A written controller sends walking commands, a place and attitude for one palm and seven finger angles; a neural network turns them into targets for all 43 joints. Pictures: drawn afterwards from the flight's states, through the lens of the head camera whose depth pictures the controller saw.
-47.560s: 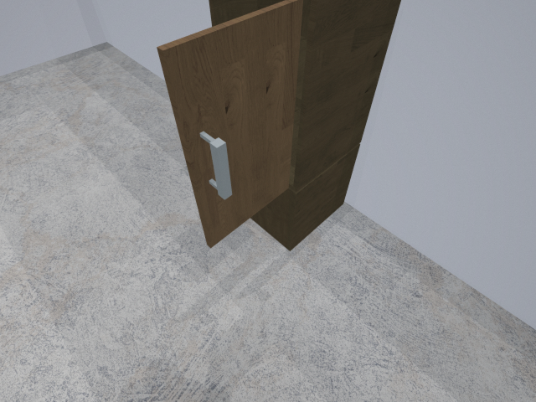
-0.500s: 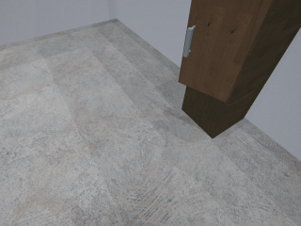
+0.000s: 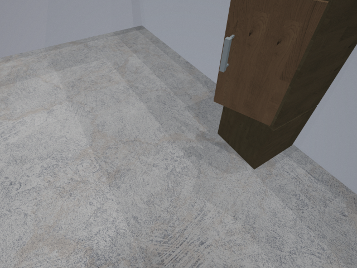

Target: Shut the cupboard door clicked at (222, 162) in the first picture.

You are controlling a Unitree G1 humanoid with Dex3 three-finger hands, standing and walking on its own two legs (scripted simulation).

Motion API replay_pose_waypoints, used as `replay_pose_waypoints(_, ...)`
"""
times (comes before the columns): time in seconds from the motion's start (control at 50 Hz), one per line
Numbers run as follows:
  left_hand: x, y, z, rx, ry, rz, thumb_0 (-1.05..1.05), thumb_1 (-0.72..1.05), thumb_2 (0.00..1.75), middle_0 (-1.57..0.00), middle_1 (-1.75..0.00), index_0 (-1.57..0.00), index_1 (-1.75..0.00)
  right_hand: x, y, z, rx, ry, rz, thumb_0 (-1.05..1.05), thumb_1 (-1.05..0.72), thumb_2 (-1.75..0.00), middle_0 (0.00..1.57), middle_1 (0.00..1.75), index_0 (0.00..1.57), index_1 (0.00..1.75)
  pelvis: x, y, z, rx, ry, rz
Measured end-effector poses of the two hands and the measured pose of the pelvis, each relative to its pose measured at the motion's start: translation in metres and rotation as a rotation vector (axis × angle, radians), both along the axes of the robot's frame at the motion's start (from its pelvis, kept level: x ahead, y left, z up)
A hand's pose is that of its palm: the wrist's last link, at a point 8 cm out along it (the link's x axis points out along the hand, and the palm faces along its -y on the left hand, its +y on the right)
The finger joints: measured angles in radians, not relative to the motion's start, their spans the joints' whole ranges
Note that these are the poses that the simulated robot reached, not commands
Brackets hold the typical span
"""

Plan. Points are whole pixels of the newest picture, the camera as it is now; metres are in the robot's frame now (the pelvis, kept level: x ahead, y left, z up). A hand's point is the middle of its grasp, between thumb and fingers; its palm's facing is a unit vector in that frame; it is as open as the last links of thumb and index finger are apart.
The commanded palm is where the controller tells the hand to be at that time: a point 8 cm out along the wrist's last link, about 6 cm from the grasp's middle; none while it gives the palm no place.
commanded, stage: walk to a spot facing it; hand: left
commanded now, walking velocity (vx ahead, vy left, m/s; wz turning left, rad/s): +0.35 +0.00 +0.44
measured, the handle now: (227, 53) +1.02 -0.19 -0.02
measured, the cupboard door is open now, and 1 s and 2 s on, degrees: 22 22 22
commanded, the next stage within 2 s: turn to face it in 0.48 s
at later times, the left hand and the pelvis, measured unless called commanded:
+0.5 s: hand (97, 258) +0.18 +0.23 -0.17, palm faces +0.19 -0.97 -0.18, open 7.4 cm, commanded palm none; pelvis +0.15 +0.04 +0.00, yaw +12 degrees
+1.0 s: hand (108, 211) +0.31 +0.23 -0.18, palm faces +0.17 -0.96 -0.22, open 7.3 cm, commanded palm none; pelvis +0.32 +0.04 -0.01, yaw +5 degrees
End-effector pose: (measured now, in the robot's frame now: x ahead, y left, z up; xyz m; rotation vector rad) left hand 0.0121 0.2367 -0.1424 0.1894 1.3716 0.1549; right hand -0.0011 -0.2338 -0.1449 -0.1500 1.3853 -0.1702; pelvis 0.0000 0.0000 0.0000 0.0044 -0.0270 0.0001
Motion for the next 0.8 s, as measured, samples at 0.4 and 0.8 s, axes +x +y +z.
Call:
replay_pose_waypoints(0.4, 0.058, 0.028, -0.014, -0.057, 0.058, 0.175, 0.01, 0.91, 0.9, -0.2, -0.3, -0.2, -0.3, 0.097, 0.042, 0.003, -0.017, 0.069, 0.121, 0.0, -0.91, -0.9, 0.2, 0.3, 0.2, 0.3, 0.106, 0.037, -0.009, -0.007, 0.042, 0.164)
replay_pose_waypoints(0.8, 0.296, 0.012, -0.001, 0.01, -0.17, 0.192, 0.0, 0.92, 0.9, -0.2, -0.3, -0.2, -0.3, 0.321, 0.028, -0.018, 0.021, 0.037, 0.164, 0.01, -0.91, -0.9, 0.2, 0.3, 0.2, 0.3, 0.279, 0.017, -0.012, -0.006, 0.018, 0.198)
